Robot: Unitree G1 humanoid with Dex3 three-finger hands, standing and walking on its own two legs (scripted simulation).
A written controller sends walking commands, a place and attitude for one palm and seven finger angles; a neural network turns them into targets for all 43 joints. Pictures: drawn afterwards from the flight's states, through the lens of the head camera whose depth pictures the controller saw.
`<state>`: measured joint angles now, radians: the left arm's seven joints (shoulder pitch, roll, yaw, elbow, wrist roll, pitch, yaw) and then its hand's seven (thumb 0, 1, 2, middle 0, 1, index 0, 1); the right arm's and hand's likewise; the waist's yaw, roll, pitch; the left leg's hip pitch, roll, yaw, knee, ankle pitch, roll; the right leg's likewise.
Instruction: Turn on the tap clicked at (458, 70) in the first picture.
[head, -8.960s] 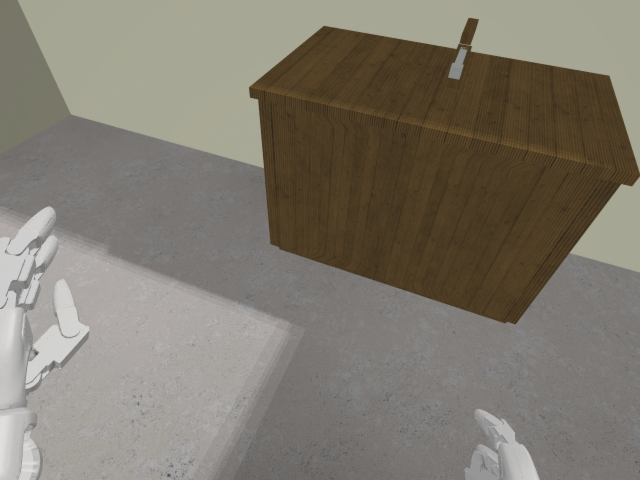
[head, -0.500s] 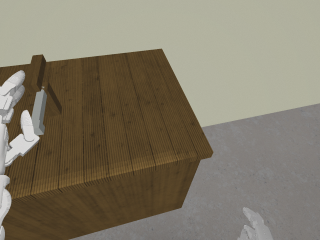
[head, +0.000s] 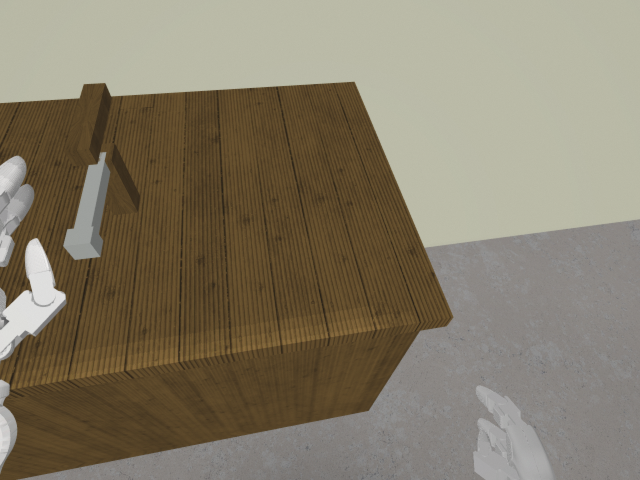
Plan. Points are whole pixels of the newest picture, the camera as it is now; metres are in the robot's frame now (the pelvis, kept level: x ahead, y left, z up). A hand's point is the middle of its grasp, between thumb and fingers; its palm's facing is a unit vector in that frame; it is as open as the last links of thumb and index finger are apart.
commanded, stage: come to a stop and stand still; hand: left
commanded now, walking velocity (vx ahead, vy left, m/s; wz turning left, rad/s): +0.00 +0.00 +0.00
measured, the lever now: (84, 243) +0.32 +0.33 +0.09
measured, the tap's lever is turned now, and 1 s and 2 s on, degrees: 0 0 0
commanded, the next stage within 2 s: look again from close up in 0.74 s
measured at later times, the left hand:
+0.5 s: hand (21, 340) +0.18 +0.27 +0.16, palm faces +0.38 -0.86 -0.35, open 7.4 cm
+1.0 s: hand (53, 305) +0.21 +0.26 +0.18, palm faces +0.37 -0.87 -0.32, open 7.4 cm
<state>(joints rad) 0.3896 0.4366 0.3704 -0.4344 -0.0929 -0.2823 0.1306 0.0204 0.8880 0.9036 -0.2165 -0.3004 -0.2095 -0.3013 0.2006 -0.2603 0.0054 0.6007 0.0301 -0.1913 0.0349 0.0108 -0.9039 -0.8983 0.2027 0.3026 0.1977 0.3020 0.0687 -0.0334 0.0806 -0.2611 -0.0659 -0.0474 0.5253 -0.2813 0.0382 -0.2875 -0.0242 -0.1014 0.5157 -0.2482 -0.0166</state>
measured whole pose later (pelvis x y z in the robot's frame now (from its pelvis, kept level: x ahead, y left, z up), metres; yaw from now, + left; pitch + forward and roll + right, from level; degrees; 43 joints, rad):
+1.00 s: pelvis -0.03 +0.02 +0.00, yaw -4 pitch -1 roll +0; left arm 0.31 0.34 0.36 -0.34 -0.05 -0.30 0.09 0.02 0.90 0.90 -0.21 -0.30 -0.20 -0.30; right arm 0.22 -0.21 0.03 0.59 0.03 -0.19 0.02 0.01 -0.90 -0.90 0.20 0.30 0.20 0.30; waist 0.04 -0.01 0.04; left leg -0.24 -0.06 0.02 0.48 -0.23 0.06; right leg -0.28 -0.01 -0.04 0.46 -0.16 0.00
